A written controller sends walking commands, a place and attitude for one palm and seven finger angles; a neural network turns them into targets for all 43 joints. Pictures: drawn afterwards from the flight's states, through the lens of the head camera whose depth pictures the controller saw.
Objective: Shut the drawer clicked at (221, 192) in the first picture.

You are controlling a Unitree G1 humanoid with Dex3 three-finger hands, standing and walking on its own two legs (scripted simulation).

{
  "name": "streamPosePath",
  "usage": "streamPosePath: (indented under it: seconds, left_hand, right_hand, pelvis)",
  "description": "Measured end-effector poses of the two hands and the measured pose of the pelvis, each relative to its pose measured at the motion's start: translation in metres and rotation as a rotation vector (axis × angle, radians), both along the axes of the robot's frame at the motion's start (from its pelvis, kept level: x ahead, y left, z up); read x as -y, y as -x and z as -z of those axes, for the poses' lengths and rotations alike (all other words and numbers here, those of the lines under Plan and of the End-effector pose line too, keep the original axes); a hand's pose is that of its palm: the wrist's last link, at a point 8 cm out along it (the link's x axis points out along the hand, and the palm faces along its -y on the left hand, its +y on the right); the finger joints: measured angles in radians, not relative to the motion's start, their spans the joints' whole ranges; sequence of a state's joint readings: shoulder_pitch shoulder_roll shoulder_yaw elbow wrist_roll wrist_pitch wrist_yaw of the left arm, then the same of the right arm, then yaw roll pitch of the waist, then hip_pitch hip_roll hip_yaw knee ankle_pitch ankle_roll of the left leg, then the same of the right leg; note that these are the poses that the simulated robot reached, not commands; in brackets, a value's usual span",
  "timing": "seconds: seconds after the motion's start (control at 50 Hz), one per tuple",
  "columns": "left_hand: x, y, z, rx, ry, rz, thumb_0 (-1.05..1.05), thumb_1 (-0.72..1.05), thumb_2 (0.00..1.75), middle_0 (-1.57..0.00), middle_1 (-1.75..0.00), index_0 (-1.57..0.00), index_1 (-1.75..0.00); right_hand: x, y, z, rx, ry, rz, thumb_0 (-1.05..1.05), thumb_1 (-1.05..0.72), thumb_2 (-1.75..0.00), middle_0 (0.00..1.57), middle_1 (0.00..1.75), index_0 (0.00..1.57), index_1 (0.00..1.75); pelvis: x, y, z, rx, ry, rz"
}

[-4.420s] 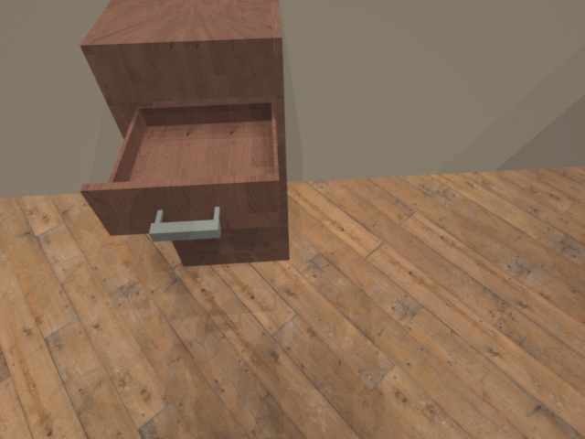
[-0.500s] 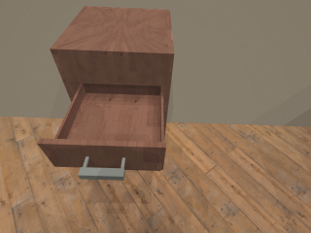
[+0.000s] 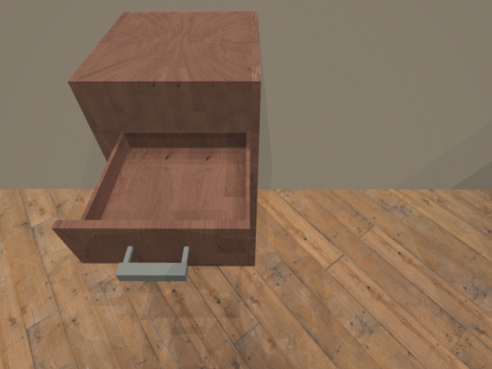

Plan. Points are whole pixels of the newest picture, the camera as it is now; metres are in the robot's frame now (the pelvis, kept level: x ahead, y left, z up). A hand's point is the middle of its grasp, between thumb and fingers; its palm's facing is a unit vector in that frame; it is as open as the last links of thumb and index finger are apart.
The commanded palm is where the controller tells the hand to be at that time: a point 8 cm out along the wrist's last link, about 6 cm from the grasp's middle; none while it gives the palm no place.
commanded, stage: look again from close up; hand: left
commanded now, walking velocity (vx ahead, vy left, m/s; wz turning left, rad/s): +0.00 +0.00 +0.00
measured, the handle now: (155, 261) +0.33 +0.21 -0.09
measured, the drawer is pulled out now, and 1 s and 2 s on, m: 0.30 0.30 0.30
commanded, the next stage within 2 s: raise the hand and make a fist in 0.32 s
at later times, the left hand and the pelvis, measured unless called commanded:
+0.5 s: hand out of the picture +0.08 +0.17 -0.13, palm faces +0.19 -0.96 -0.22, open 7.3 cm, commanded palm +0.10 +0.20 -0.07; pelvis +0.01 -0.02 +0.00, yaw +1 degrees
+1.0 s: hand (152, 366) +0.14 +0.16 -0.04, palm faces +0.11 -0.99 -0.05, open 5.2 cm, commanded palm +0.12 +0.21 -0.04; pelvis -0.01 -0.03 -0.11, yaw +5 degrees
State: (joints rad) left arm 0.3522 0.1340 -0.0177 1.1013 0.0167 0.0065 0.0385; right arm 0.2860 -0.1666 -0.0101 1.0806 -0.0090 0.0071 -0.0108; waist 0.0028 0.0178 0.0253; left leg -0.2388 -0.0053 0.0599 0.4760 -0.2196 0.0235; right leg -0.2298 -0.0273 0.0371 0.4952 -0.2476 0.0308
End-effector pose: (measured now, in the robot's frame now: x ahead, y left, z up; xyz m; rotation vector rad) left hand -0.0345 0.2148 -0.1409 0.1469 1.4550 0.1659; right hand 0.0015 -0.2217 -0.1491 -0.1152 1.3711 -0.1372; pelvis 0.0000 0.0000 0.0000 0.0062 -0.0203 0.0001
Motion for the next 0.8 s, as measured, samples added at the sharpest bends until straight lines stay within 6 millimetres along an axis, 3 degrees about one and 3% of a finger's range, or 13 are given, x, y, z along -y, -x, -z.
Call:
streamPosePath:
  seconds: [0.2, 0.44, 0.46, 0.52, 0.58, 0.64, 0.68, 0.72, 0.8]
  left_hand:
    - [0.019, -0.020, 0.002, 0.047, 0.011, 0.007, 0.01, 0.90, 0.90, -0.20, -0.30, -0.20, -0.29]
    - [0.013, -0.044, 0.000, 0.096, -0.018, 0.029, 0.01, 0.91, 0.90, -0.20, -0.30, -0.20, -0.29]
    - [0.010, -0.054, -0.006, 0.151, -0.018, -0.023, 0.01, 0.91, 0.90, -0.20, -0.30, -0.20, -0.30]
    - [-0.004, -0.113, -0.057, 0.574, -0.091, -0.086, 0.03, 0.93, 0.90, -0.22, -0.31, -0.21, -0.31]
    - [-0.005, -0.168, -0.110, 0.971, -0.093, -0.076, 0.02, 0.93, 0.90, -0.24, -0.34, -0.23, -0.33]
    - [0.006, -0.198, -0.137, 1.285, -0.007, -0.006, 0.02, 0.92, 0.90, -0.27, -0.38, -0.27, -0.38]
    - [0.016, -0.202, -0.138, 1.430, 0.069, 0.073, 0.01, 0.92, 0.90, -0.30, -0.42, -0.30, -0.41]
    - [0.023, -0.196, -0.126, 1.482, 0.119, 0.148, 0.01, 0.92, 0.90, -0.34, -0.45, -0.33, -0.45]
    - [0.021, -0.167, -0.088, 1.374, 0.148, 0.107, 0.01, 0.90, 0.90, -0.42, -0.53, -0.41, -0.53]
  right_hand:
    - [0.013, -0.010, 0.000, 0.019, 0.003, 0.006, 0.01, -0.91, -0.90, 0.20, 0.30, 0.20, 0.30]
    - [0.017, -0.002, 0.000, -0.008, 0.002, 0.013, 0.01, -0.91, -0.90, 0.20, 0.30, 0.20, 0.30]
    - [0.018, -0.005, -0.002, 0.021, 0.010, 0.015, 0.01, -0.91, -0.90, 0.20, 0.30, 0.20, 0.30]
    - [0.026, -0.031, -0.013, 0.234, 0.068, 0.009, 0.01, -0.91, -0.90, 0.20, 0.30, 0.20, 0.30]
    - [0.035, -0.071, -0.022, 0.445, 0.095, -0.032, 0.01, -0.91, -0.90, 0.20, 0.30, 0.20, 0.30]
    - [0.044, -0.118, -0.033, 0.635, 0.109, -0.081, 0.01, -0.91, -0.90, 0.20, 0.30, 0.20, 0.30]
    - [0.048, -0.149, -0.040, 0.745, 0.120, -0.121, 0.01, -0.90, -0.90, 0.20, 0.30, 0.20, 0.30]
    - [0.051, -0.177, -0.046, 0.838, 0.131, -0.154, 0.01, -0.90, -0.90, 0.20, 0.30, 0.20, 0.30]
    - [0.045, -0.224, -0.053, 0.959, 0.140, -0.213, 0.01, -0.90, -0.90, 0.20, 0.30, 0.20, 0.30]
  pelvis:
    - [0.013, -0.003, 0.000, 0.001, 0.000, 0.006]
    - [0.019, -0.006, 0.000, 0.001, 0.009, 0.005]
    - [0.019, -0.005, 0.001, 0.002, 0.010, 0.001]
    - [0.019, -0.006, 0.004, -0.005, 0.001, -0.024]
    - [0.018, -0.002, 0.012, -0.039, 0.004, -0.059]
    - [0.019, 0.003, 0.028, -0.109, 0.002, -0.050]
    - [0.021, 0.006, 0.043, -0.152, 0.001, -0.041]
    - [0.024, 0.008, 0.058, -0.183, 0.002, -0.037]
    - [0.028, 0.009, 0.082, -0.221, 0.008, -0.046]
